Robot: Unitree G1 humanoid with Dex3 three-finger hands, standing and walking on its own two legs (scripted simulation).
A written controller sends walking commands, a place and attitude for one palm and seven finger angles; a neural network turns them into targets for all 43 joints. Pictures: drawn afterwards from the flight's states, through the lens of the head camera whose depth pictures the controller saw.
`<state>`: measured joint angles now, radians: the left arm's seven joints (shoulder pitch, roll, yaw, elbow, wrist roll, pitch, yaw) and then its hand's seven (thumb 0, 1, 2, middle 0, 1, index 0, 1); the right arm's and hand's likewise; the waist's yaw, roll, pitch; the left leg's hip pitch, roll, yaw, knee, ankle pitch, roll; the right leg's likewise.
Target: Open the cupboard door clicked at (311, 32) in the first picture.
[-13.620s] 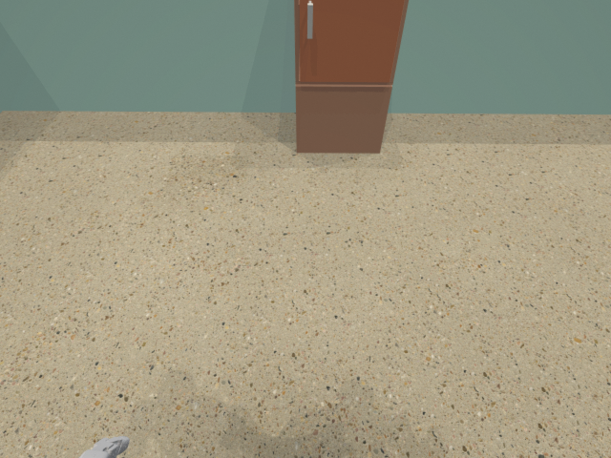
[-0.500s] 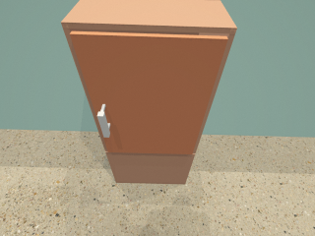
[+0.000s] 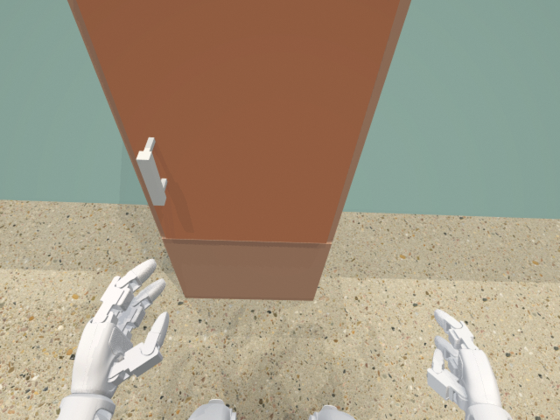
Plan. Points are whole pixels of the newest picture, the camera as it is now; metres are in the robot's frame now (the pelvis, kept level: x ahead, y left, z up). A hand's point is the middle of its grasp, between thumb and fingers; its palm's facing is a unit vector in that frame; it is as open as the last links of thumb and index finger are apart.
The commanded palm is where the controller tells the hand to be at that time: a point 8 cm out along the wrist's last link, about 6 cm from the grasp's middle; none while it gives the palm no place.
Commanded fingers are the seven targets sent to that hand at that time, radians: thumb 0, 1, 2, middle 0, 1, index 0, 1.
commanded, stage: raise the hand with hooked fingers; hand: left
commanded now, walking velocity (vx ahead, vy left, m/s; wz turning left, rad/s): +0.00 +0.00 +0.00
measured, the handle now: (155, 172) +0.53 +0.27 -0.01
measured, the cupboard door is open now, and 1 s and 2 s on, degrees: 0 0 0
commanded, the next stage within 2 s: move the hooked fingers beside the handle in 1.72 s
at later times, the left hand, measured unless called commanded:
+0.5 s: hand (118, 333) +0.23 +0.23 +0.00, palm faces +0.07 -1.00 -0.03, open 11.3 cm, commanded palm +0.19 +0.29 +0.01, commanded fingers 0.00 -0.15 0.45 -0.28 -0.98 -0.28 -0.98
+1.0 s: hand (75, 313) +0.25 +0.29 +0.01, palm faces +0.07 -1.00 -0.06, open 13.8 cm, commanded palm +0.23 +0.34 +0.01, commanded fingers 0.00 -0.50 0.30 -0.30 -1.20 -0.30 -1.20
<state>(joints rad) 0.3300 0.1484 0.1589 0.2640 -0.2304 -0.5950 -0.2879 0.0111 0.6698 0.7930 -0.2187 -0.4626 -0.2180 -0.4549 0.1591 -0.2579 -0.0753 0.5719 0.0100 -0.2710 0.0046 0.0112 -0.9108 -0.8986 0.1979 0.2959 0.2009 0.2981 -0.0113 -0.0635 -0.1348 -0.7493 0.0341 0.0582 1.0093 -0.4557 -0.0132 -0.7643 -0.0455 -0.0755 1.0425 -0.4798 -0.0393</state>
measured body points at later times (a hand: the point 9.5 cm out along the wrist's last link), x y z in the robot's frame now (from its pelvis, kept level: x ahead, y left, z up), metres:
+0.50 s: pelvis -0.01 +0.00 -0.03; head +0.08 -0.01 +0.41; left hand +0.22 +0.28 +0.01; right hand +0.15 -0.24 -0.14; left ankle +0.02 +0.13 -0.67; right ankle +0.02 -0.09 -0.67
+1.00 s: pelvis -0.01 +0.03 -0.03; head +0.08 +0.05 +0.41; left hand +0.24 +0.35 +0.01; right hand +0.18 -0.20 -0.10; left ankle +0.02 +0.13 -0.67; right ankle +0.02 -0.09 -0.67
